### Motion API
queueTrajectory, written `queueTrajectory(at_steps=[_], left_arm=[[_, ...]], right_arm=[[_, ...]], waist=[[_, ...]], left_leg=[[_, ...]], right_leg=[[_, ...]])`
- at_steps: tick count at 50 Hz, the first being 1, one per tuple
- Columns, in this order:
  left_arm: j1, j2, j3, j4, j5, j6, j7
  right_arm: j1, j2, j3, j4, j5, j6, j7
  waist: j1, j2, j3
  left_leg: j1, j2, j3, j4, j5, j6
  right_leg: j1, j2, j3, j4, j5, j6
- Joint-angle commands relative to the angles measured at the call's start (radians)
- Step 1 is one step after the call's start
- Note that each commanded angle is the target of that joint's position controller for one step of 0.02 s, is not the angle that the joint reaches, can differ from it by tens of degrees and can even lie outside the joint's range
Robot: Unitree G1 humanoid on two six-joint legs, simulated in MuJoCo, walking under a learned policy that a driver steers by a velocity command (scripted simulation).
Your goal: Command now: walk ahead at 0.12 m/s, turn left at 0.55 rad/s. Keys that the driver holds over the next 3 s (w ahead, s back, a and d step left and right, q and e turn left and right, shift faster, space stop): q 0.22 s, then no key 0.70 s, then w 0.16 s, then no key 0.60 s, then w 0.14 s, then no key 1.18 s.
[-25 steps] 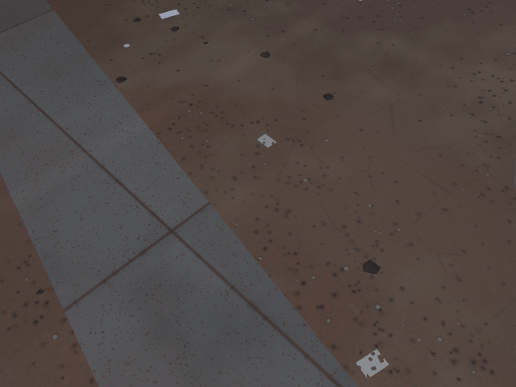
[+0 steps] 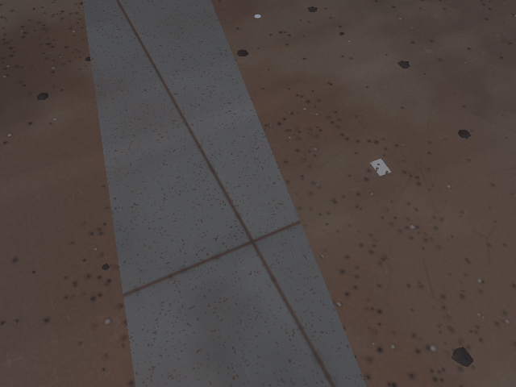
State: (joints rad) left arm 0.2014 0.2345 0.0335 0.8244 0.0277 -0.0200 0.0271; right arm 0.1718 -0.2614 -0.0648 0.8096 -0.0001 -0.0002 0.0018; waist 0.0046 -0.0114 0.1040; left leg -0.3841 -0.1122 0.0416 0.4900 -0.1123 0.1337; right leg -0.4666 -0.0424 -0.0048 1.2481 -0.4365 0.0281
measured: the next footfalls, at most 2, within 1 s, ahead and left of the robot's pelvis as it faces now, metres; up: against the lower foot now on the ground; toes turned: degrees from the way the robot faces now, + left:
right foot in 0.42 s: +0.14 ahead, -0.14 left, +0.00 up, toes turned +13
left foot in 0.74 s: +0.03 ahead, +0.06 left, +0.00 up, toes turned +9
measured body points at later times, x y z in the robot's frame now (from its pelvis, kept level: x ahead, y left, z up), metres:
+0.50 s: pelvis +0.06 -0.06 +0.01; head +0.08 -0.08 +0.46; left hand +0.10 +0.23 -0.09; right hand +0.22 -0.30 -0.12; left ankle +0.06 +0.04 -0.70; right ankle +0.08 -0.15 -0.73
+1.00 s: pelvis +0.04 -0.06 +0.02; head +0.04 -0.05 +0.47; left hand +0.03 +0.21 -0.13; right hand +0.16 -0.30 -0.13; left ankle -0.01 +0.05 -0.73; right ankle +0.08 -0.15 -0.73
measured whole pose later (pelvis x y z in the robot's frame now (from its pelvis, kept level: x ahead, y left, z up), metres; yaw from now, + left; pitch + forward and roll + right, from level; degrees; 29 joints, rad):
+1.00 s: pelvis +0.04 -0.06 +0.02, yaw +14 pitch -2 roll +0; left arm 0.23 0.24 0.03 0.98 0.02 0.02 0.02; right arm 0.22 -0.23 -0.02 1.03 -0.01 0.02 -0.03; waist 0.01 -0.01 0.03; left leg -0.10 -0.04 -0.07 0.41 -0.29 0.03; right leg -0.18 0.04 0.02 0.45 -0.26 -0.04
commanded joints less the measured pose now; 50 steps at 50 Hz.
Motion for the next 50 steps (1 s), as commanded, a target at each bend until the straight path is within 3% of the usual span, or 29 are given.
queueTrajectory(at_steps=[1, 3, 8, 10, 16, 19, 20, 21, 22, 23, 24, 25, 27, 31, 34, 36, 37, 38, 39, 40, 42, 46, 48, 50], left_arm=[[0.140, 0.085, 0.023, -0.031, 0.010, 0.037, 0.002], [0.120, 0.083, 0.024, -0.043, 0.006, 0.045, 0.002], [-0.004, 0.106, 0.031, -0.090, 0.004, 0.061, 0.009], [-0.039, 0.108, 0.031, -0.104, -0.001, 0.060, 0.011], [-0.013, 0.104, 0.022, -0.108, -0.022, 0.043, 0.019], [0.073, 0.092, 0.016, -0.091, -0.026, 0.030, 0.023], [0.094, 0.102, 0.017, -0.086, -0.018, 0.021, 0.027], [0.061, 0.166, 0.025, -0.102, 0.003, 0.015, 0.032], [-0.024, 0.237, 0.034, -0.134, 0.008, 0.016, 0.024], [0.002, 0.193, 0.029, -0.119, 0.006, 0.014, 0.018], [-0.028, 0.141, 0.012, -0.118, -0.005, 0.009, 0.012], [-0.057, 0.121, 0.007, -0.115, -0.008, 0.007, 0.010], [-0.054, 0.120, 0.005, -0.107, -0.010, 0.004, 0.014], [0.023, 0.128, 0.005, -0.058, -0.012, 0.007, 0.009], [0.049, 0.148, 0.013, -0.024, -0.008, 0.017, 0.005], [0.029, 0.153, 0.017, -0.008, -0.015, 0.020, 0.005], [0.035, 0.137, 0.012, -0.007, -0.016, 0.015, 0.003], [0.048, 0.125, 0.012, -0.012, -0.018, 0.009, -0.004], [0.056, 0.095, 0.005, 0.008, -0.026, 0.011, -0.006], [0.029, 0.111, 0.007, 0.030, -0.019, 0.016, -0.001], [0.006, 0.122, 0.013, 0.050, -0.016, 0.023, -0.001], [0.026, 0.106, 0.010, 0.105, -0.017, 0.025, -0.003], [0.031, 0.112, 0.014, 0.127, -0.013, 0.030, -0.006], [0.004, 0.114, 0.018, 0.118, -0.003, 0.037, -0.015]], right_arm=[[0.051, -0.126, -0.031, -0.049, -0.009, -0.007, -0.002], [0.054, -0.153, -0.041, -0.055, -0.014, -0.008, 0.001], [0.083, -0.164, -0.050, -0.067, -0.015, 0.018, -0.004], [0.097, -0.166, -0.054, -0.070, -0.018, 0.025, -0.006], [0.087, -0.150, -0.048, -0.073, -0.032, 0.032, -0.001], [0.061, -0.142, -0.040, -0.067, -0.020, 0.041, -0.005], [0.061, -0.127, -0.033, -0.066, -0.011, 0.042, -0.010], [0.104, -0.069, -0.016, -0.069, -0.005, 0.037, -0.013], [0.098, -0.074, -0.017, -0.083, 0.000, 0.032, -0.019], [0.086, -0.133, -0.032, -0.066, -0.027, 0.034, -0.020], [0.099, -0.130, -0.035, -0.049, -0.019, 0.035, -0.015], [0.108, -0.119, -0.033, -0.032, -0.016, 0.039, -0.013], [0.122, -0.104, -0.027, -0.011, -0.020, 0.048, -0.008], [0.057, -0.059, 0.001, 0.006, -0.005, 0.054, -0.015], [0.047, -0.062, 0.008, 0.031, 0.010, 0.054, -0.027], [0.086, -0.064, 0.014, 0.068, 0.004, 0.043, -0.035], [0.081, -0.092, 0.011, 0.076, -0.008, 0.034, -0.040], [0.074, -0.139, 0.006, 0.080, -0.022, 0.026, -0.043], [0.028, -0.127, 0.010, 0.098, -0.007, 0.024, -0.036], [0.013, -0.082, 0.021, 0.099, -0.005, 0.019, -0.030], [0.034, -0.081, 0.027, 0.133, -0.012, 0.012, -0.033], [0.046, -0.080, 0.033, 0.182, -0.008, 0.006, -0.041], [0.070, -0.099, 0.027, 0.203, -0.011, 0.010, -0.040], [0.103, -0.134, 0.013, 0.207, -0.014, 0.020, -0.036]], waist=[[0.030, 0.029, -0.180], [0.026, 0.047, -0.198], [-0.025, 0.102, -0.175], [-0.041, 0.111, -0.161], [-0.043, 0.138, -0.171], [0.002, 0.127, -0.165], [0.015, 0.094, -0.156], [-0.024, -0.083, -0.155], [-0.043, -0.211, -0.100], [-0.021, -0.133, -0.113], [-0.047, -0.088, -0.107], [-0.059, -0.078, -0.092], [-0.055, -0.135, -0.111], [-0.001, -0.138, -0.145], [0.014, -0.163, -0.148], [-0.018, -0.128, -0.148], [-0.009, -0.093, -0.165], [0.020, -0.014, -0.176], [0.040, 0.084, -0.135], [0.010, 0.069, -0.106], [-0.002, 0.067, -0.081], [0.005, 0.054, -0.064], [-0.001, 0.060, -0.063], [-0.025, 0.097, 0.013]], left_leg=[[0.116, 0.267, -0.282, -0.177, 0.494, 0.147], [0.110, 0.250, -0.292, -0.185, 0.403, 0.133], [0.141, 0.232, -0.406, -0.229, -0.031, 0.101], [0.162, 0.233, -0.455, -0.234, -0.124, 0.097], [0.170, 0.239, -0.488, -0.172, 0.048, 0.087], [0.136, 0.218, -0.502, -0.115, 0.119, 0.042], [0.087, 0.185, -0.485, -0.081, 0.041, -0.003], [0.018, 0.095, -0.381, 0.058, -0.182, -0.063], [-0.100, -0.075, -0.189, 0.167, -0.379, -0.099], [-0.009, -0.015, -0.194, 0.343, -0.437, -0.113], [0.012, -0.006, -0.203, 0.396, -0.392, -0.120], [0.022, -0.001, -0.199, 0.425, -0.344, -0.132], [0.008, -0.001, -0.183, 0.430, -0.316, -0.154], [0.064, 0.043, -0.109, 0.210, -0.335, -0.184], [0.139, 0.052, -0.070, 0.014, -0.277, -0.167], [0.273, 0.083, -0.085, -0.202, -0.039, -0.147], [0.358, 0.133, -0.149, -0.213, 0.037, -0.135], [0.413, 0.212, -0.217, -0.146, 0.193, -0.113], [0.321, 0.217, -0.210, -0.111, 0.200, -0.080], [0.274, 0.208, -0.212, -0.132, 0.116, -0.082], [0.237, 0.190, -0.205, -0.165, 0.055, -0.092], [0.232, 0.187, -0.204, -0.184, 0.014, -0.091], [0.210, 0.168, -0.213, -0.202, -0.292, -0.063], [0.163, 0.203, -0.306, -0.255, -0.641, -0.002]], right_leg=[[0.000, -0.011, 0.028, -0.063, 0.046, 0.018], [-0.012, -0.008, 0.032, -0.121, 0.075, 0.023], [-0.090, -0.003, 0.063, -0.255, 0.110, 0.037], [-0.100, 0.007, 0.075, -0.310, 0.102, 0.035], [0.057, 0.057, 0.050, -0.494, 0.027, -0.008], [0.225, 0.080, 0.026, -0.763, 0.106, -0.047], [0.310, 0.048, 0.060, -0.911, 0.182, -0.063], [0.354, -0.143, 0.266, -1.035, 0.150, -0.107], [0.295, -0.327, 0.488, -1.069, 0.359, -0.212], [0.213, -0.342, 0.451, -1.018, 0.488, -0.286], [0.209, -0.279, 0.367, -1.001, 0.536, -0.278], [0.211, -0.215, 0.279, -0.985, 0.564, -0.242], [0.296, -0.150, 0.194, -0.943, 0.705, -0.209], [0.415, -0.136, 0.167, -0.879, 0.819, -0.207], [0.440, -0.136, 0.199, -0.851, 0.842, -0.202], [0.387, -0.122, 0.197, -0.835, 0.781, -0.156], [0.328, -0.113, 0.205, -0.843, 0.676, -0.122], [0.267, -0.074, 0.170, -0.837, 0.543, -0.096], [0.289, -0.019, 0.121, -0.912, 0.391, -0.087], [0.321, -0.010, 0.114, -0.912, 0.348, -0.078], [0.345, -0.023, 0.117, -0.895, 0.386, -0.083], [0.340, -0.026, 0.120, -0.913, 0.363, -0.078], [0.316, 0.020, 0.088, -0.878, 0.107, -0.085], [0.169, 0.068, 0.058, -0.785, -0.126, -0.100]])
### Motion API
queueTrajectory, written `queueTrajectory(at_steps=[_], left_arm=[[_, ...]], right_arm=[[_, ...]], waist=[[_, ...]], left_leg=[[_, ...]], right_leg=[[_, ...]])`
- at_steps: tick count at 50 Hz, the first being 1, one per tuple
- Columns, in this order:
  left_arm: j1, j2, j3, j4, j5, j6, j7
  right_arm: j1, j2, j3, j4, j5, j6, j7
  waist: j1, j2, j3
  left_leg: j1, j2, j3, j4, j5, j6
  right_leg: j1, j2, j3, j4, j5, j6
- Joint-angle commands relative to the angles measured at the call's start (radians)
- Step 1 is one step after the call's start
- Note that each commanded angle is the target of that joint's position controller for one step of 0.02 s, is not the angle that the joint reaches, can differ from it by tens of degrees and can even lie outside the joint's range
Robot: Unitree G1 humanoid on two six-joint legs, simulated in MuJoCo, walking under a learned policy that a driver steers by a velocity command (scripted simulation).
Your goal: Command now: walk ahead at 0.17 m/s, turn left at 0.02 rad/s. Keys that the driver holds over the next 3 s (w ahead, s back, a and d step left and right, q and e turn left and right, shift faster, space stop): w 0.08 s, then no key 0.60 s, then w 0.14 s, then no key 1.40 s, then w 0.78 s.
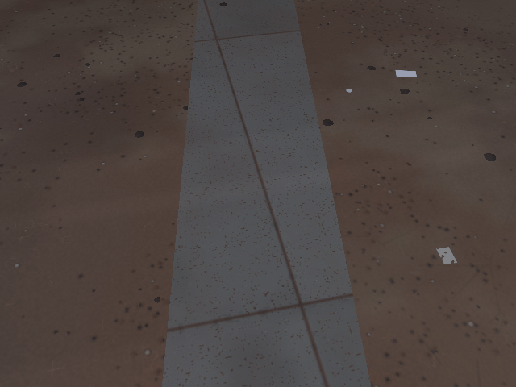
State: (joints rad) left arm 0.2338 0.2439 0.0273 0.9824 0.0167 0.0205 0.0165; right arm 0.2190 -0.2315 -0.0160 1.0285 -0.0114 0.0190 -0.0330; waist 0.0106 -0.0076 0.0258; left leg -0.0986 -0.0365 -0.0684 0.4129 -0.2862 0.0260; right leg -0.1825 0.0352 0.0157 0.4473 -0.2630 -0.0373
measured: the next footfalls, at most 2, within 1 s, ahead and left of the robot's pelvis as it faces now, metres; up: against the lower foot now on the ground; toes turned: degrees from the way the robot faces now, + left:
left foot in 0.50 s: +0.20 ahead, +0.09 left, +0.00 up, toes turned +4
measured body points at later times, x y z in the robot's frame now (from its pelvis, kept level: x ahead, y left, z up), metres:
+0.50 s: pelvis +0.08 -0.03 +0.00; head +0.09 -0.04 +0.45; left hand +0.07 +0.18 -0.16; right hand +0.13 -0.27 -0.16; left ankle +0.10 +0.08 -0.74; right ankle +0.04 -0.11 -0.74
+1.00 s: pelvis +0.16 +0.01 -0.01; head +0.18 +0.02 +0.43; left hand +0.08 +0.23 -0.17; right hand +0.18 -0.23 -0.16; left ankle +0.16 +0.08 -0.74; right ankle +0.04 -0.10 -0.71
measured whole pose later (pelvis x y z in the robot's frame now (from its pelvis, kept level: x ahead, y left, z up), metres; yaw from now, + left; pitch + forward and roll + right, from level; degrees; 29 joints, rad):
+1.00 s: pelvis +0.16 +0.01 -0.01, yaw -1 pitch -2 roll +0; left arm 0.43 0.18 0.01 1.16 0.01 -0.02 0.03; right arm 0.26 -0.17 -0.03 1.08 -0.01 -0.07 -0.02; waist 0.01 -0.04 0.06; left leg -0.23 -0.03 0.09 0.58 -0.31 0.07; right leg -0.11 0.01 -0.01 0.75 -0.50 -0.03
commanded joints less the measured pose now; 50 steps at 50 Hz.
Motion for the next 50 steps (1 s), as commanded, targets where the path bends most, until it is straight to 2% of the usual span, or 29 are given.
queueTrajectory(at_steps=[1, 2, 4, 6, 8, 9, 10, 11, 12, 13, 14, 17, 20, 24, 26, 27, 28, 29, 34, 36, 38, 41, 42, 44, 46, 47, 48, 49, 50], left_arm=[[-0.054, 0.082, 0.019, -0.053, 0.011, -0.006, -0.010], [-0.062, 0.053, 0.012, -0.060, 0.017, -0.014, -0.015], [-0.065, 0.075, 0.018, -0.070, 0.017, -0.033, -0.020], [-0.032, 0.064, 0.017, -0.059, 0.010, -0.052, -0.024], [0.082, 0.032, 0.014, -0.013, 0.000, -0.064, -0.011], [0.135, 0.052, 0.021, 0.012, 0.003, -0.066, 0.000], [0.201, 0.114, 0.032, 0.025, 0.014, -0.072, 0.011], [0.266, 0.227, 0.056, 0.040, -0.004, -0.061, 0.008], [0.241, 0.156, 0.037, 0.047, 0.002, -0.056, 0.006], [0.182, 0.103, 0.021, 0.030, 0.002, -0.060, 0.004], [0.130, 0.078, 0.011, 0.015, 0.005, -0.063, 0.007], [0.096, 0.041, -0.015, 0.019, 0.008, -0.077, 0.021], [0.125, 0.033, -0.032, 0.046, 0.005, -0.072, 0.027], [0.119, 0.033, -0.039, 0.066, -0.009, -0.054, 0.028], [0.131, 0.038, -0.034, 0.063, -0.008, -0.054, 0.024], [0.206, -0.001, -0.035, 0.085, -0.012, -0.048, 0.021], [0.202, -0.020, -0.041, 0.102, -0.005, -0.041, 0.027], [0.181, 0.002, -0.034, 0.107, -0.004, -0.038, 0.031], [0.159, -0.005, -0.029, 0.117, -0.008, -0.041, 0.029], [0.169, 0.001, -0.022, 0.130, -0.003, -0.038, 0.028], [0.180, 0.022, -0.008, 0.133, 0.004, -0.030, 0.024], [0.278, 0.074, 0.016, 0.154, -0.001, -0.036, 0.022], [0.282, 0.067, 0.015, 0.156, 0.002, -0.043, 0.024], [0.270, 0.051, 0.011, 0.156, 0.018, -0.060, 0.025], [0.185, 0.035, 0.003, 0.139, 0.006, -0.062, 0.021], [0.163, 0.024, -0.002, 0.132, -0.002, -0.066, 0.016], [0.163, 0.005, -0.010, 0.103, -0.008, -0.071, 0.014], [0.185, -0.018, -0.013, 0.115, -0.016, -0.061, 0.019], [0.162, -0.017, -0.008, 0.115, -0.003, -0.045, 0.024]], right_arm=[[0.088, -0.182, -0.043, -0.003, -0.002, 0.000, -0.001], [0.096, -0.194, -0.051, 0.003, -0.004, -0.003, 0.000], [0.077, -0.177, -0.054, -0.003, -0.011, -0.017, 0.004], [0.048, -0.156, -0.050, -0.004, -0.009, -0.029, 0.004], [0.020, -0.135, -0.046, 0.003, 0.002, -0.032, 0.004], [0.031, -0.107, -0.039, 0.006, -0.002, -0.034, 0.003], [0.047, -0.057, -0.025, -0.003, -0.008, -0.039, 0.005], [0.071, -0.035, -0.017, -0.018, -0.002, -0.034, 0.002], [0.046, -0.101, -0.032, -0.013, -0.012, -0.027, -0.002], [0.050, -0.077, -0.028, 0.000, -0.012, -0.023, 0.002], [0.063, -0.040, -0.017, 0.017, -0.009, -0.023, 0.006], [0.078, -0.027, -0.010, 0.041, -0.008, -0.019, 0.010], [0.047, -0.016, -0.001, 0.044, 0.008, -0.007, -0.001], [0.045, -0.006, 0.013, 0.061, 0.009, 0.001, -0.013], [0.051, -0.062, 0.008, 0.064, -0.009, -0.011, -0.014], [0.033, -0.087, 0.002, 0.075, -0.001, -0.011, -0.011], [0.015, -0.047, 0.007, 0.078, 0.007, -0.009, -0.006], [0.015, -0.022, 0.011, 0.077, 0.005, -0.011, -0.004], [0.043, -0.020, 0.009, 0.103, 0.009, -0.025, -0.018], [0.052, -0.022, 0.004, 0.107, 0.005, -0.022, -0.017], [0.048, -0.031, -0.009, 0.099, -0.006, -0.016, -0.008], [-0.048, 0.011, -0.004, 0.030, -0.023, -0.039, 0.017], [-0.081, 0.014, -0.003, 0.007, -0.026, -0.052, 0.018], [-0.047, 0.012, -0.008, 0.003, -0.011, -0.074, 0.014], [0.104, 0.037, -0.009, 0.050, 0.009, -0.088, 0.013], [0.194, 0.011, -0.021, 0.079, 0.010, -0.092, 0.009], [0.297, -0.092, -0.047, 0.095, 0.001, -0.093, 0.005], [0.371, -0.101, -0.046, 0.111, -0.004, -0.082, 0.004], [0.308, -0.050, -0.025, 0.100, -0.003, -0.080, 0.004]], waist=[[-0.048, 0.139, 0.128], [-0.050, 0.188, 0.155], [-0.040, 0.159, 0.150], [-0.012, 0.120, 0.123], [0.048, 0.114, 0.095], [0.058, 0.064, 0.076], [0.059, -0.090, 0.036], [0.067, -0.275, 0.013], [0.047, -0.171, 0.064], [0.015, -0.089, 0.084], [-0.009, -0.059, 0.076], [-0.040, -0.074, 0.012], [-0.027, -0.105, -0.017], [-0.037, -0.087, -0.010], [-0.022, -0.017, -0.006], [0.027, 0.072, 0.028], [0.007, 0.097, 0.042], [-0.009, 0.063, 0.082], [-0.006, 0.029, 0.017], [-0.002, 0.009, 0.003], [0.008, -0.041, 0.065], [0.054, -0.148, 0.222], [0.057, -0.132, 0.254], [0.032, -0.096, 0.201], [-0.047, -0.071, 0.108], [-0.084, -0.032, 0.055], [-0.104, 0.119, 0.001], [-0.137, 0.221, -0.062], [-0.079, 0.105, -0.030]], left_leg=[[-0.120, 0.185, -0.286, -0.236, -0.558, 0.143], [-0.116, 0.261, -0.374, -0.289, -0.579, 0.183], [-0.096, 0.311, -0.411, -0.318, -0.464, 0.214], [-0.062, 0.260, -0.296, -0.262, -0.236, 0.188], [-0.170, 0.183, -0.171, -0.131, 0.000, 0.133], [-0.219, 0.141, -0.123, -0.037, 0.043, 0.097], [-0.285, 0.060, -0.026, 0.146, -0.023, 0.052], [-0.391, -0.042, 0.079, 0.294, -0.243, 0.024], [-0.389, 0.002, 0.036, 0.435, -0.297, 0.023], [-0.381, 0.023, 0.018, 0.499, -0.252, 0.023], [-0.354, 0.047, 0.017, 0.502, -0.205, 0.016], [-0.240, 0.054, 0.049, 0.413, -0.110, -0.009], [-0.171, 0.036, 0.079, 0.258, -0.074, -0.017], [-0.028, 0.050, 0.083, 0.020, 0.154, -0.007], [0.099, 0.147, -0.026, -0.028, 0.379, 0.004], [0.068, 0.162, -0.037, 0.022, 0.438, 0.033], [0.006, 0.152, -0.036, 0.015, 0.360, 0.036], [-0.025, 0.137, -0.030, -0.008, 0.339, 0.028], [0.016, 0.133, -0.022, -0.018, 0.436, 0.028], [0.002, 0.101, -0.001, -0.004, 0.225, 0.043], [-0.105, 0.047, 0.030, 0.063, -0.112, 0.070], [-0.423, 0.013, 0.128, 0.249, -0.191, 0.068], [-0.476, 0.036, 0.140, 0.277, -0.151, 0.064], [-0.468, 0.058, 0.129, 0.271, -0.142, 0.060], [-0.178, 0.029, 0.153, 0.089, 0.040, 0.071], [0.025, 0.034, 0.092, 0.045, 0.182, 0.082], [0.170, 0.193, -0.122, 0.005, 0.455, 0.141], [0.230, 0.393, -0.312, -0.063, 0.813, 0.261], [0.143, 0.401, -0.266, -0.052, 0.862, 0.270]], right_leg=[[-0.185, 0.011, 0.001, 0.097, -0.282, -0.030], [-0.220, 0.010, -0.048, 0.195, -0.194, -0.023], [-0.266, -0.041, -0.028, 0.292, -0.166, -0.026], [-0.220, -0.045, -0.034, 0.214, -0.161, -0.029], [0.035, -0.002, -0.081, 0.002, -0.012, -0.035], [0.138, -0.006, -0.039, -0.066, 0.015, -0.027], [0.221, -0.175, 0.183, -0.173, -0.011, -0.039], [0.232, -0.355, 0.450, -0.257, 0.026, -0.138], [0.167, -0.392, 0.476, -0.241, 0.136, -0.188], [0.127, -0.362, 0.398, -0.224, 0.245, -0.191], [0.109, -0.324, 0.307, -0.218, 0.356, -0.174], [0.109, -0.243, 0.127, -0.171, 0.703, -0.139], [0.119, -0.212, 0.064, -0.112, 0.817, -0.127], [0.040, -0.206, 0.081, -0.088, 0.610, -0.091], [-0.064, -0.157, 0.086, -0.106, 0.270, -0.045], [-0.064, -0.112, 0.071, -0.155, 0.164, -0.037], [-0.002, -0.100, 0.058, -0.169, 0.129, -0.032], [0.000, -0.106, 0.061, -0.142, 0.176, -0.030], [0.080, -0.125, 0.057, -0.124, 0.327, -0.025], [0.089, -0.099, 0.045, -0.124, 0.115, -0.040], [0.046, -0.102, 0.092, -0.127, -0.223, -0.091], [0.102, -0.287, 0.340, -0.266, -0.463, -0.208], [0.123, -0.335, 0.371, -0.257, -0.256, -0.230], [0.200, -0.348, 0.298, -0.164, 0.300, -0.223], [0.101, -0.260, 0.139, -0.054, 0.517, -0.133], [-0.003, -0.181, 0.057, 0.055, 0.541, -0.077], [-0.145, -0.055, -0.056, 0.274, 0.306, -0.017], [-0.219, 0.027, -0.098, 0.539, -0.262, 0.014], [-0.224, -0.015, -0.007, 0.631, -0.361, 0.009]])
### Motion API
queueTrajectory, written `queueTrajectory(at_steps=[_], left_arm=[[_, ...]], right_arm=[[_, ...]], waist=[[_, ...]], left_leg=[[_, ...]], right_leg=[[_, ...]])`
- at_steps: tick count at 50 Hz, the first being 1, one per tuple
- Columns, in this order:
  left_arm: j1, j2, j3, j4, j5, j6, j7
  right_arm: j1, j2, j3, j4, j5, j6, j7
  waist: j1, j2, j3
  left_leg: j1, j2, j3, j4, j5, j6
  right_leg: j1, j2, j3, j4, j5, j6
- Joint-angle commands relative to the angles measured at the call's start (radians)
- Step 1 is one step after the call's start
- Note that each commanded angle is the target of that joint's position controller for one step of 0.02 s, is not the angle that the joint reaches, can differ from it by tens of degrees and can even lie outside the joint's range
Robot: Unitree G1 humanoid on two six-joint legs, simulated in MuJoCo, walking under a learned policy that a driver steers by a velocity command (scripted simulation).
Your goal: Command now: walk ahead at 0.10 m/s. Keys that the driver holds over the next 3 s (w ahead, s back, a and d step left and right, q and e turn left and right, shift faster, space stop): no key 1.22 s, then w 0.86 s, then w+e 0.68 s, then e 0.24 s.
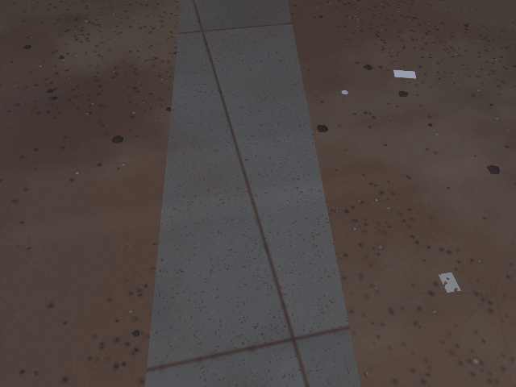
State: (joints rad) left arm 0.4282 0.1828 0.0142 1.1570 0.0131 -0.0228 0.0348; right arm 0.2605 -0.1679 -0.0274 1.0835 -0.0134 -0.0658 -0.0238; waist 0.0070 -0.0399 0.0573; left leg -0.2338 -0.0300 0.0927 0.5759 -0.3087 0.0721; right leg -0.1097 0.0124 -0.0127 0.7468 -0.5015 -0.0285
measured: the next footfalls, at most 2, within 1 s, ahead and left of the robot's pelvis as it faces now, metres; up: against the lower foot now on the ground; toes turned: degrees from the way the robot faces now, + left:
right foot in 0.26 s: +0.09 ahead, -0.12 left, +0.00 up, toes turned -1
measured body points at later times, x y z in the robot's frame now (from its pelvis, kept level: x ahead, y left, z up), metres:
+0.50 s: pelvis +0.06 +0.00 +0.01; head +0.06 +0.00 +0.46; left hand +0.05 +0.22 -0.15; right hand +0.04 -0.21 -0.15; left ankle +0.00 +0.08 -0.73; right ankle +0.05 -0.11 -0.73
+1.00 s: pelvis +0.06 +0.00 +0.01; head +0.07 +0.00 +0.46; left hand +0.03 +0.21 -0.15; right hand +0.03 -0.21 -0.15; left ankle +0.00 +0.08 -0.73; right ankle +0.05 -0.11 -0.73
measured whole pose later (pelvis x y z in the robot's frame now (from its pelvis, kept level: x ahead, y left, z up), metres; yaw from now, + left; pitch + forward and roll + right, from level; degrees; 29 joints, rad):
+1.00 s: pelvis +0.06 +0.00 +0.01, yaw +1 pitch -1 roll +0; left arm 0.30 0.12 -0.01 1.18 0.01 0.00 0.05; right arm 0.34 -0.12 0.02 1.15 -0.01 -0.02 -0.05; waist 0.00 0.00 0.04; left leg -0.05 -0.03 0.07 0.36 -0.29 0.06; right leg -0.14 0.00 -0.04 0.40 -0.23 -0.01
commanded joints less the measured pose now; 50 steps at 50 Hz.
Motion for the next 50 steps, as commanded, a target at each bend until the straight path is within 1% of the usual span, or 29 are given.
queueTrajectory(at_steps=[1, 2, 3, 4, 6, 7, 9, 10, 11, 12, 13, 14, 15, 16, 18, 20, 23, 28, 38, 50], left_arm=[[-0.043, 0.017, -0.002, -0.061, 0.008, 0.003, 0.003], [-0.053, 0.007, -0.004, -0.061, 0.007, 0.004, -0.001], [-0.052, 0.010, -0.004, -0.061, 0.006, 0.008, -0.004], [-0.035, 0.004, -0.007, -0.054, 0.004, 0.016, -0.005], [-0.028, -0.007, -0.013, -0.043, -0.006, 0.031, 0.000], [-0.036, -0.011, -0.016, -0.042, -0.011, 0.037, 0.005], [-0.054, -0.002, -0.016, -0.043, -0.017, 0.047, 0.016], [-0.056, -0.002, -0.017, -0.040, -0.018, 0.049, 0.018], [-0.054, -0.006, -0.021, -0.036, -0.015, 0.049, 0.018], [-0.065, 0.000, -0.022, -0.036, -0.006, 0.047, 0.016], [-0.080, 0.025, -0.020, -0.044, 0.007, 0.041, 0.013], [-0.104, 0.058, -0.012, -0.037, 0.001, 0.040, 0.010], [-0.122, 0.043, -0.012, -0.035, -0.002, 0.039, 0.006], [-0.126, 0.021, -0.016, -0.034, -0.003, 0.035, 0.005], [-0.112, 0.019, -0.017, -0.026, -0.005, 0.025, 0.012], [-0.105, 0.030, -0.014, -0.020, -0.011, 0.016, 0.016], [-0.107, 0.031, -0.013, -0.017, -0.010, 0.014, 0.018], [-0.092, 0.027, -0.013, -0.007, -0.008, 0.014, 0.019], [-0.064, 0.016, -0.017, 0.010, -0.007, 0.017, 0.019], [-0.050, 0.006, -0.018, 0.020, -0.007, 0.020, 0.017]], right_arm=[[0.190, -0.096, -0.004, 0.021, -0.002, 0.005, -0.008], [0.138, -0.078, 0.008, 0.008, -0.007, 0.005, -0.013], [0.101, -0.052, 0.023, -0.001, -0.007, 0.005, -0.020], [0.076, -0.041, 0.033, -0.004, -0.008, 0.005, -0.024], [0.093, -0.050, 0.043, 0.002, -0.012, 0.002, -0.028], [0.107, -0.060, 0.044, 0.007, -0.010, 0.004, -0.029], [0.124, -0.069, 0.045, 0.015, -0.005, 0.011, -0.030], [0.119, -0.067, 0.046, 0.016, 0.000, 0.016, -0.029], [0.105, -0.066, 0.045, 0.015, 0.007, 0.022, -0.027], [0.105, -0.067, 0.041, 0.014, 0.011, 0.026, -0.025], [0.110, -0.067, 0.037, 0.009, 0.009, 0.028, -0.024], [0.160, -0.031, 0.037, 0.020, 0.009, 0.038, -0.021], [0.166, -0.019, 0.039, 0.034, 0.002, 0.045, -0.025], [0.159, -0.025, 0.036, 0.037, -0.001, 0.046, -0.028], [0.155, -0.039, 0.029, 0.037, 0.001, 0.043, -0.028], [0.155, -0.036, 0.029, 0.038, 0.003, 0.038, -0.026], [0.152, -0.030, 0.028, 0.044, 0.004, 0.041, -0.028], [0.152, -0.030, 0.028, 0.051, 0.004, 0.046, -0.031], [0.159, -0.032, 0.031, 0.059, 0.004, 0.048, -0.033], [0.177, -0.017, 0.036, 0.066, 0.003, 0.044, -0.032]], waist=[[-0.047, 0.094, -0.021], [-0.021, 0.079, -0.005], [0.004, 0.093, 0.004], [0.024, 0.119, -0.002], [0.026, 0.124, -0.025], [0.022, 0.127, -0.035], [0.013, 0.141, -0.050], [0.017, 0.145, -0.053], [0.032, 0.133, -0.045], [0.032, 0.116, -0.034], [0.018, 0.090, -0.014], [-0.022, -0.003, 0.048], [-0.013, -0.038, 0.094], [-0.006, -0.031, 0.105], [-0.003, -0.019, 0.056], [-0.006, 0.004, 0.014], [-0.008, 0.032, 0.006], [-0.008, 0.046, 0.003], [-0.006, 0.042, 0.018], [-0.003, 0.042, 0.036]], left_leg=[[0.205, 0.361, -0.351, -0.226, 0.869, 0.207], [0.167, 0.324, -0.292, -0.247, 0.848, 0.178], [0.138, 0.287, -0.238, -0.264, 0.851, 0.148], [0.124, 0.252, -0.190, -0.269, 0.858, 0.124], [0.148, 0.224, -0.147, -0.249, 0.912, 0.105], [0.158, 0.217, -0.138, -0.235, 0.920, 0.102], [0.161, 0.214, -0.143, -0.213, 0.878, 0.096], [0.138, 0.211, -0.145, -0.211, 0.806, 0.085], [0.086, 0.201, -0.144, -0.216, 0.675, 0.061], [0.026, 0.180, -0.153, -0.237, 0.462, 0.028], [-0.033, 0.153, -0.159, -0.263, 0.237, 0.009], [-0.037, 0.105, -0.142, -0.307, 0.109, -0.002], [0.004, 0.100, -0.136, -0.305, 0.114, -0.005], [0.035, 0.105, -0.139, -0.286, 0.179, -0.005], [0.101, 0.119, -0.139, -0.258, 0.315, -0.004], [0.135, 0.125, -0.136, -0.253, 0.358, -0.006], [0.150, 0.124, -0.130, -0.257, 0.360, -0.009], [0.162, 0.128, -0.126, -0.256, 0.373, -0.009], [0.149, 0.133, -0.129, -0.259, 0.353, -0.009], [0.121, 0.134, -0.138, -0.275, 0.307, -0.008]], right_leg=[[-0.288, -0.013, 0.046, 0.340, -0.082, 0.000], [-0.273, -0.035, 0.053, 0.297, -0.025, -0.001], [-0.239, -0.049, 0.053, 0.228, 0.020, 0.005], [-0.200, -0.050, 0.038, 0.156, 0.044, 0.016], [-0.151, -0.031, 0.005, 0.017, 0.060, 0.030], [-0.132, -0.025, -0.005, -0.043, 0.071, 0.033], [-0.102, -0.022, -0.019, -0.142, 0.131, 0.034], [-0.067, -0.027, -0.022, -0.199, 0.196, 0.032], [-0.003, -0.039, -0.019, -0.288, 0.323, 0.028], [0.057, -0.065, 0.013, -0.331, 0.432, 0.024], [0.094, -0.116, 0.063, -0.351, 0.483, 0.021], [0.023, -0.128, 0.083, -0.325, 0.490, 0.000], [-0.041, -0.123, 0.084, -0.332, 0.463, -0.007], [-0.061, -0.119, 0.082, -0.345, 0.472, -0.004], [-0.045, -0.117, 0.081, -0.360, 0.529, -0.004], [-0.017, -0.118, 0.079, -0.362, 0.562, -0.008], [-0.012, -0.119, 0.075, -0.365, 0.568, -0.012], [-0.018, -0.118, 0.071, -0.371, 0.569, -0.013], [-0.025, -0.116, 0.068, -0.381, 0.542, -0.011], [-0.033, -0.114, 0.067, -0.394, 0.485, -0.007]])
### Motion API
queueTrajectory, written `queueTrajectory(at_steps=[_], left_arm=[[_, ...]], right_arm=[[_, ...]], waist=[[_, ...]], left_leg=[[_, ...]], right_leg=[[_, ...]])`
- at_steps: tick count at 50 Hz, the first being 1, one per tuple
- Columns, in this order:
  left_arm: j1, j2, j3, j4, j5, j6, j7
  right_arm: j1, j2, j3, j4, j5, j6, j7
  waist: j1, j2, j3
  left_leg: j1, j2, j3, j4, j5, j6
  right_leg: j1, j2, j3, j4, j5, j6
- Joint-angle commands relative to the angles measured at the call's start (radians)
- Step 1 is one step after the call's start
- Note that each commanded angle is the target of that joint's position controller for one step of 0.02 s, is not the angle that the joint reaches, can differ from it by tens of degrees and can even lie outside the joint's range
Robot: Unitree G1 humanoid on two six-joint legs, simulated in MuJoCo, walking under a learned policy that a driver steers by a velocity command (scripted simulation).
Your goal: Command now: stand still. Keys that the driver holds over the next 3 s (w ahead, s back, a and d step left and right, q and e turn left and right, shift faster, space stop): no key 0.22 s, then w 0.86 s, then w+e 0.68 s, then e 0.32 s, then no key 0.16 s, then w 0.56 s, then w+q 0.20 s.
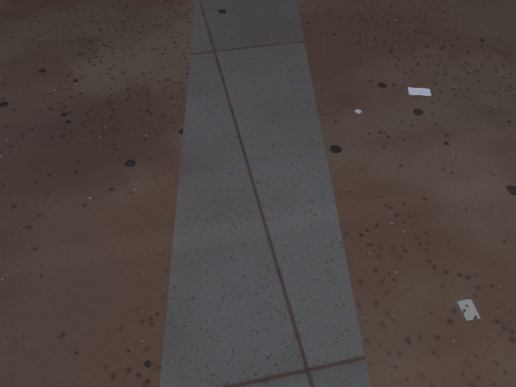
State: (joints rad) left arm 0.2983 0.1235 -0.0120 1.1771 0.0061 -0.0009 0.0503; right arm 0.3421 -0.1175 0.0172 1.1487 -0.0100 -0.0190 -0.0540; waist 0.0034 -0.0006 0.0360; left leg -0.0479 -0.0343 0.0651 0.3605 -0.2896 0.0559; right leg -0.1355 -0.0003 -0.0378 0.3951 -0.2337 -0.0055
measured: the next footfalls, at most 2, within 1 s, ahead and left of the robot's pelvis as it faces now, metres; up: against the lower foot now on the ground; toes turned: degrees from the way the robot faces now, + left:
right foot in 0.62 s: +0.19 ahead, -0.15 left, +0.00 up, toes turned -6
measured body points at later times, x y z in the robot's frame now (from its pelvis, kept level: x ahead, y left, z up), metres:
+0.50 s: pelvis +0.04 -0.01 +0.00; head +0.04 -0.03 +0.45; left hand +0.07 +0.21 -0.15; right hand -0.10 -0.23 -0.15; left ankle -0.06 +0.08 -0.74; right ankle +0.06 -0.12 -0.71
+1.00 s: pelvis +0.26 -0.07 +0.00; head +0.29 -0.08 +0.45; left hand +0.16 +0.13 -0.14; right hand +0.40 -0.29 -0.14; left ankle +0.42 +0.05 -0.69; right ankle +0.15 -0.14 -0.74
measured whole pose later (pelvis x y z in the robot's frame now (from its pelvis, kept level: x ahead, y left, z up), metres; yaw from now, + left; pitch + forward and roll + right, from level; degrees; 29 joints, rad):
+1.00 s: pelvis +0.26 -0.07 +0.00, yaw +0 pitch +1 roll -1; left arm 0.51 0.12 0.02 1.10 0.02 -0.10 0.01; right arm 0.09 -0.18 -0.04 0.94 -0.03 -0.04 0.04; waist 0.04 0.03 0.04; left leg -0.64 0.08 0.07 0.76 -0.06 0.05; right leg 0.07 0.07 -0.10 0.18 -0.27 -0.07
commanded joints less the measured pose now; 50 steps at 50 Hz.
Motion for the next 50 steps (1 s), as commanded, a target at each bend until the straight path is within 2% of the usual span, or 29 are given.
queueTrajectory(at_steps=[1, 11, 12, 13, 14, 15, 16, 17, 18, 19, 20, 22, 24, 27, 28, 29, 30, 31, 32, 33, 34, 35, 36, 38, 39, 42, 45, 47, 50], left_arm=[[0.081, 0.064, 0.008, 0.001, 0.000, -0.001, 0.001], [0.092, 0.056, 0.005, 0.008, -0.001, 0.000, -0.001], [0.098, 0.050, 0.002, 0.011, 0.000, 0.000, -0.001], [0.092, 0.053, 0.004, 0.009, 0.003, 0.001, -0.002], [0.082, 0.062, 0.009, 0.000, 0.006, 0.003, -0.004], [0.061, 0.064, 0.014, -0.016, 0.012, 0.004, -0.009], [0.027, 0.063, 0.016, -0.039, 0.023, 0.004, -0.017], [-0.012, 0.052, 0.015, -0.067, 0.035, 0.001, -0.025], [-0.059, 0.054, 0.018, -0.098, 0.037, -0.005, -0.033], [-0.082, 0.063, 0.024, -0.121, 0.035, -0.014, -0.040], [-0.085, 0.068, 0.029, -0.134, 0.034, -0.024, -0.047], [-0.084, 0.076, 0.039, -0.150, 0.025, -0.045, -0.060], [-0.107, 0.075, 0.046, -0.172, 0.018, -0.052, -0.069], [-0.135, 0.077, 0.053, -0.209, 0.012, -0.048, -0.075], [-0.117, 0.079, 0.056, -0.212, 0.009, -0.049, -0.075], [-0.062, 0.077, 0.060, -0.199, 0.007, -0.052, -0.074], [0.031, 0.090, 0.071, -0.168, 0.006, -0.056, -0.070], [0.169, 0.127, 0.092, -0.122, 0.008, -0.066, -0.061], [0.331, 0.231, 0.121, -0.099, 0.026, -0.078, -0.047], [0.397, 0.283, 0.128, -0.075, 0.023, -0.068, -0.050], [0.257, 0.239, 0.113, -0.101, 0.018, -0.058, -0.049], [0.140, 0.193, 0.100, -0.143, 0.013, -0.062, -0.055], [0.081, 0.171, 0.091, -0.159, 0.012, -0.070, -0.059], [0.076, 0.120, 0.071, -0.152, 0.010, -0.088, -0.054], [0.110, 0.113, 0.067, -0.138, 0.010, -0.095, -0.049], [0.187, 0.124, 0.062, -0.114, 0.010, -0.106, -0.043], [0.234, 0.118, 0.054, -0.108, 0.011, -0.108, -0.042], [0.248, 0.115, 0.049, -0.107, 0.010, -0.111, -0.042], [0.277, 0.127, 0.050, -0.098, 0.010, -0.114, -0.036]], right_arm=[[0.098, -0.066, -0.008, 0.001, 0.000, -0.004, -0.002], [0.119, -0.055, -0.005, 0.002, 0.000, -0.008, 0.000], [0.130, -0.050, -0.003, 0.005, -0.001, -0.008, 0.000], [0.137, -0.059, -0.008, 0.006, -0.002, -0.006, 0.001], [0.153, -0.089, -0.020, 0.007, -0.002, -0.001, 0.002], [0.180, -0.119, -0.034, 0.009, -0.001, 0.005, 0.004], [0.215, -0.139, -0.046, 0.014, -0.001, 0.011, 0.006], [0.242, -0.147, -0.054, 0.019, -0.003, 0.012, 0.009], [0.266, -0.139, -0.056, 0.023, -0.011, 0.008, 0.012], [0.273, -0.136, -0.059, 0.024, -0.020, 0.000, 0.013], [0.263, -0.140, -0.061, 0.019, -0.022, -0.010, 0.015], [0.233, -0.139, -0.062, 0.003, -0.017, -0.031, 0.018], [0.215, -0.141, -0.061, -0.007, -0.014, -0.048, 0.019], [0.209, -0.157, -0.064, -0.014, -0.015, -0.060, 0.022], [0.199, -0.165, -0.065, -0.018, -0.014, -0.062, 0.025], [0.178, -0.172, -0.067, -0.023, -0.009, -0.063, 0.028], [0.167, -0.176, -0.067, -0.027, -0.007, -0.065, 0.032], [0.175, -0.159, -0.059, -0.027, -0.012, -0.071, 0.039], [0.151, -0.101, -0.042, -0.066, -0.002, -0.073, 0.048], [0.170, -0.079, -0.042, -0.100, -0.008, -0.075, 0.057], [0.118, -0.113, -0.053, -0.117, -0.024, -0.067, 0.064], [0.064, -0.116, -0.055, -0.133, -0.023, -0.069, 0.073], [0.051, -0.102, -0.056, -0.134, -0.015, -0.072, 0.077], [0.079, -0.088, -0.059, -0.124, -0.025, -0.057, 0.079], [0.078, -0.089, -0.062, -0.125, -0.025, -0.048, 0.081], [-0.028, -0.096, -0.069, -0.161, -0.023, -0.029, 0.086], [-0.186, -0.096, -0.068, -0.217, -0.022, -0.026, 0.089], [-0.279, -0.085, -0.062, -0.250, -0.017, -0.028, 0.091], [-0.363, -0.083, -0.058, -0.281, -0.010, -0.032, 0.091]], waist=[[0.001, 0.003, 0.058], [0.001, 0.006, 0.064], [-0.003, 0.007, 0.046], [-0.009, 0.014, 0.056], [-0.019, 0.042, 0.071], [-0.036, 0.090, 0.097], [-0.055, 0.121, 0.149], [-0.073, 0.138, 0.205], [-0.088, 0.135, 0.241], [-0.080, 0.106, 0.249], [-0.064, 0.076, 0.234], [-0.039, 0.044, 0.185], [-0.029, 0.059, 0.156], [-0.019, 0.104, 0.148], [-0.006, 0.110, 0.144], [0.025, 0.102, 0.133], [0.065, 0.078, 0.104], [0.118, 0.016, 0.035], [0.182, -0.180, -0.050], [0.151, -0.305, -0.086], [0.072, -0.164, 0.006], [0.041, -0.068, 0.065], [0.009, -0.026, 0.079], [-0.033, -0.040, 0.062], [-0.036, -0.047, 0.056], [-0.028, -0.050, 0.077], [0.001, -0.051, 0.102], [0.016, -0.060, 0.111], [0.034, -0.079, 0.112]], left_leg=[[-0.067, 0.138, -0.111, -0.061, 0.285, 0.008], [-0.080, 0.138, -0.116, -0.071, 0.261, 0.010], [-0.072, 0.131, -0.118, -0.087, 0.175, 0.013], [-0.077, 0.122, -0.126, -0.102, 0.055, 0.022], [-0.079, 0.124, -0.154, -0.119, -0.110, 0.043], [-0.074, 0.157, -0.220, -0.154, -0.305, 0.080], [-0.077, 0.228, -0.309, -0.212, -0.470, 0.125], [-0.093, 0.302, -0.390, -0.261, -0.549, 0.169], [-0.095, 0.352, -0.448, -0.295, -0.532, 0.205], [-0.063, 0.373, -0.465, -0.305, -0.471, 0.225], [-0.022, 0.374, -0.449, -0.301, -0.397, 0.228], [0.027, 0.340, -0.370, -0.286, -0.246, 0.203], [0.007, 0.300, -0.285, -0.264, -0.128, 0.179], [-0.069, 0.276, -0.211, -0.222, -0.048, 0.164], [-0.107, 0.272, -0.192, -0.195, -0.021, 0.158], [-0.162, 0.261, -0.164, -0.142, 0.023, 0.146], [-0.214, 0.234, -0.130, -0.042, 0.136, 0.129], [-0.265, 0.181, -0.072, 0.150, 0.249, 0.104], [-0.425, 0.073, 0.040, 0.512, 0.146, 0.042], [-0.613, -0.039, 0.005, 0.788, -0.248, 0.033], [-0.653, 0.052, -0.085, 0.906, -0.173, 0.055], [-0.650, 0.091, -0.093, 0.901, -0.061, 0.063], [-0.602, 0.120, -0.096, 0.850, 0.009, 0.061], [-0.521, 0.138, -0.082, 0.784, 0.050, 0.039], [-0.517, 0.131, -0.066, 0.773, 0.066, 0.031], [-0.609, 0.135, -0.038, 0.710, 0.121, 0.011], [-0.684, 0.132, -0.011, 0.582, 0.186, -0.011], [-0.659, 0.114, 0.012, 0.452, 0.231, -0.017], [-0.595, 0.083, 0.043, 0.307, 0.268, -0.001]], right_leg=[[-0.008, -0.101, 0.092, -0.043, 0.213, -0.029], [-0.020, -0.101, 0.090, -0.045, 0.179, -0.024], [-0.015, -0.093, 0.086, -0.050, 0.124, -0.024], [-0.034, -0.076, 0.073, -0.034, 0.052, -0.027], [-0.077, -0.041, 0.041, 0.021, -0.057, -0.034], [-0.161, -0.003, -0.003, 0.108, -0.175, -0.038], [-0.268, 0.018, -0.046, 0.198, -0.239, -0.041], [-0.351, 0.002, -0.065, 0.283, -0.251, -0.047], [-0.428, -0.031, -0.043, 0.386, -0.261, -0.053], [-0.504, -0.055, -0.017, 0.463, -0.261, -0.057], [-0.549, -0.072, 0.001, 0.499, -0.237, -0.058], [-0.548, -0.081, 0.006, 0.473, -0.171, -0.053], [-0.480, -0.068, -0.015, 0.401, -0.118, -0.048], [-0.351, -0.045, -0.049, 0.290, -0.078, -0.053], [-0.281, -0.033, -0.066, 0.253, -0.060, -0.058], [-0.173, -0.010, -0.091, 0.204, -0.016, -0.064], [-0.033, 0.028, -0.113, 0.162, -0.012, -0.070], [0.140, 0.033, -0.092, 0.119, -0.036, -0.083], [0.299, -0.215, 0.261, -0.062, -0.289, -0.148], [0.337, -0.394, 0.708, -0.268, -0.473, -0.233], [0.211, -0.387, 0.676, -0.269, -0.569, -0.229], [0.100, -0.360, 0.561, -0.263, -0.466, -0.212], [0.030, -0.313, 0.440, -0.277, -0.306, -0.192], [-0.016, -0.241, 0.278, -0.280, -0.081, -0.163], [-0.008, -0.229, 0.235, -0.276, 0.008, -0.165], [0.040, -0.215, 0.163, -0.287, 0.158, -0.178], [0.083, -0.206, 0.119, -0.291, 0.277, -0.190], [0.089, -0.189, 0.082, -0.284, 0.360, -0.188], [0.129, -0.192, 0.050, -0.271, 0.456, -0.185]])
Over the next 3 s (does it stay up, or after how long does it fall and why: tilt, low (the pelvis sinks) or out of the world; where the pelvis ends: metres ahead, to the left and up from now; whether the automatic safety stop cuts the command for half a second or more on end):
stays up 1.01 -0.31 0.00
